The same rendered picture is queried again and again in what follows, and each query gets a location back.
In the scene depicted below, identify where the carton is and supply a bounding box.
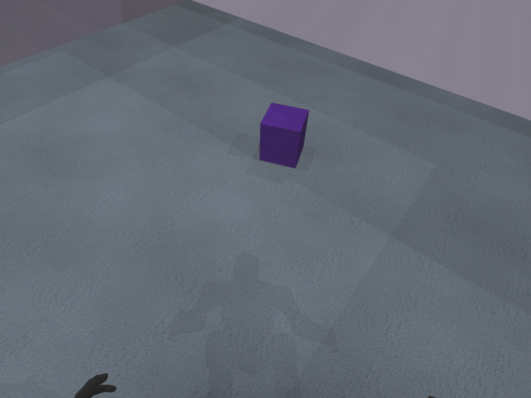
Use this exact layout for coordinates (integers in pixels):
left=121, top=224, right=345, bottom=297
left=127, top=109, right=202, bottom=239
left=260, top=103, right=309, bottom=168

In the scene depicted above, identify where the robot left hand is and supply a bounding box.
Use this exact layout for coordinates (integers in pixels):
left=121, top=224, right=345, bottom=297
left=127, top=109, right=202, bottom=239
left=75, top=373, right=116, bottom=398

